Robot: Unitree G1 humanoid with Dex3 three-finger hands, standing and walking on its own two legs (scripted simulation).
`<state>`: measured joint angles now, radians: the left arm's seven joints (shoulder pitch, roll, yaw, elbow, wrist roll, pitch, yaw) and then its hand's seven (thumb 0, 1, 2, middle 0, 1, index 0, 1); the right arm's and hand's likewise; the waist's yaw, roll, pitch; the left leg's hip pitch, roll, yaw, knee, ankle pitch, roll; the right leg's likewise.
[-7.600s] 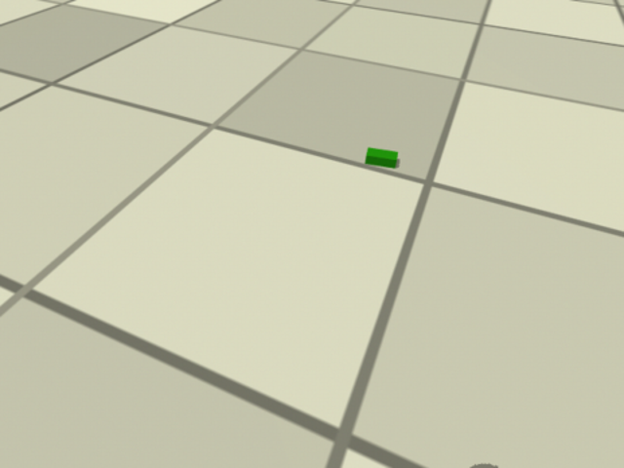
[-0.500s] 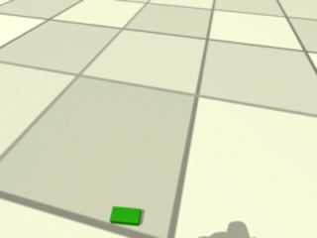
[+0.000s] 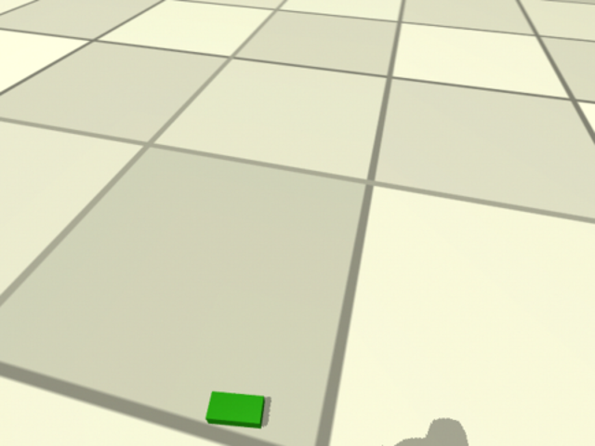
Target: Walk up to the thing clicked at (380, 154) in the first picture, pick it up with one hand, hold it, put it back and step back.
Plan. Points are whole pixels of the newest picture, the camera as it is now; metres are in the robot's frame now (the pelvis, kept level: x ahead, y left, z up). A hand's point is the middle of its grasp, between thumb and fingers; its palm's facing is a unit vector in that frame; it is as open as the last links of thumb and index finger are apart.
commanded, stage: stand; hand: left
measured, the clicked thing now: (236, 409) +0.40 +0.20 -0.76
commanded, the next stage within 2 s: rise first in 1.60 s
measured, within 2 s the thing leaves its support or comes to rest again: neither
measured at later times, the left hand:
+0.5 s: hand out of the picture +0.07 +0.25 -0.16, palm faces -0.03 -0.94 -0.34, open 7.4 cm
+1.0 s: hand out of the picture +0.07 +0.25 -0.16, palm faces -0.04 -0.94 -0.34, open 7.4 cm
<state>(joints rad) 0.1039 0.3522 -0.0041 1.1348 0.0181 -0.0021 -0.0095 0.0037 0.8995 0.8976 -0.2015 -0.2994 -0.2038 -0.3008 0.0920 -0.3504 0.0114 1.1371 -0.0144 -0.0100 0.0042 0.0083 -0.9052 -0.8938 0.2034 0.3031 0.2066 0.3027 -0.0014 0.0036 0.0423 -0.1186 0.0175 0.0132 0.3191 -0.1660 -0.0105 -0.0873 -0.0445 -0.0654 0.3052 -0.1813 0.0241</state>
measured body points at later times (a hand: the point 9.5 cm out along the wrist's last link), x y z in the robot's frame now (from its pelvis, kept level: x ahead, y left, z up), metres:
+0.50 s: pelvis +0.00 +0.00 +0.00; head +0.01 +0.00 +0.45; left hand +0.07 +0.30 -0.13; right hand +0.08 -0.30 -0.13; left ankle +0.01 +0.12 -0.75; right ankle -0.01 -0.13 -0.75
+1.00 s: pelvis +0.00 +0.00 +0.00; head +0.01 +0.00 +0.45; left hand +0.07 +0.30 -0.13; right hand +0.08 -0.30 -0.13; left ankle +0.01 +0.12 -0.75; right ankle -0.01 -0.13 -0.75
